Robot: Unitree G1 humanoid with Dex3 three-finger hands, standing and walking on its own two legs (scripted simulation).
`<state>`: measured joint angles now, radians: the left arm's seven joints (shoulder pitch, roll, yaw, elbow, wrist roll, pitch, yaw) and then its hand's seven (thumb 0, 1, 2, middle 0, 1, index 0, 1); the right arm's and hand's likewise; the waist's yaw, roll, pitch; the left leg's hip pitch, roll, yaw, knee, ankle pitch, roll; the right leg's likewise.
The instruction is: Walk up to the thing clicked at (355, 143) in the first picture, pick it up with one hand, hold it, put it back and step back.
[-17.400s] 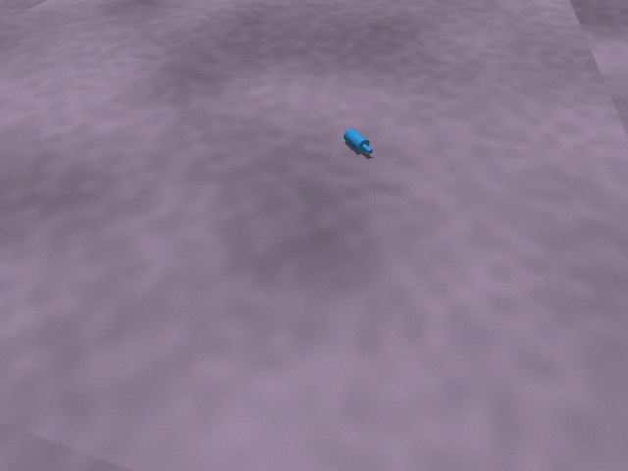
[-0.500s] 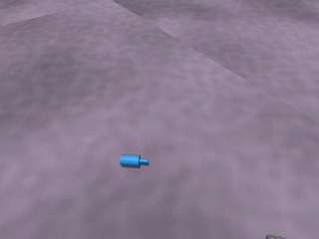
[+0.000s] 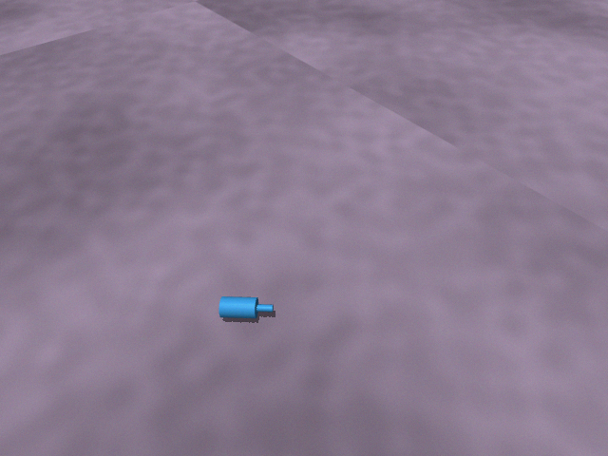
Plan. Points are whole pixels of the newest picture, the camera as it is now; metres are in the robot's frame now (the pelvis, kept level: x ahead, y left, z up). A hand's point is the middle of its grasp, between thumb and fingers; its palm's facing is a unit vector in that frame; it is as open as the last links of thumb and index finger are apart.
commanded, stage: stand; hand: left
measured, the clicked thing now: (247, 307) +0.72 +0.26 -0.74
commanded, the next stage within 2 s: walk up in 0.44 s
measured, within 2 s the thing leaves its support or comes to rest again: neither
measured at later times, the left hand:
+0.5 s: hand out of the picture +0.08 +0.26 -0.15, palm faces -0.01 -0.94 -0.33, open 7.4 cm
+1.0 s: hand out of the picture +0.16 +0.35 -0.16, palm faces -0.05 -0.94 -0.33, open 7.4 cm
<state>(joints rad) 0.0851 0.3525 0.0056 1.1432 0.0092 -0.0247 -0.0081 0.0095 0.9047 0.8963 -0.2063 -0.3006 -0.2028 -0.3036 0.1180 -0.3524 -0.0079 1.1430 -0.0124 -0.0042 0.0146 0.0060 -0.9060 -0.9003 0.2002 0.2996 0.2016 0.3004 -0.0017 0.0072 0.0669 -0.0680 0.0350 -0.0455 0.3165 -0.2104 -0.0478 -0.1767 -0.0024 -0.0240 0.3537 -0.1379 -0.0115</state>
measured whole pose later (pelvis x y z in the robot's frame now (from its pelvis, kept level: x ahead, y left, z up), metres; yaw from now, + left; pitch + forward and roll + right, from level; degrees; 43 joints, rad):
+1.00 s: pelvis +0.11 +0.07 +0.00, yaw +0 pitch -4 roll +0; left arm 0.28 0.44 0.08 0.98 0.02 0.00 -0.07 0.01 0.91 0.90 -0.20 -0.30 -0.20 -0.30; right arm 0.36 -0.37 -0.07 0.94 -0.03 -0.08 0.04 0.01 -0.90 -0.90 0.20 0.30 0.20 0.30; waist -0.02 -0.06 0.07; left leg -0.08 0.01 0.09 0.41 -0.26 0.03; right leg -0.50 -0.02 0.09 0.91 -0.26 0.00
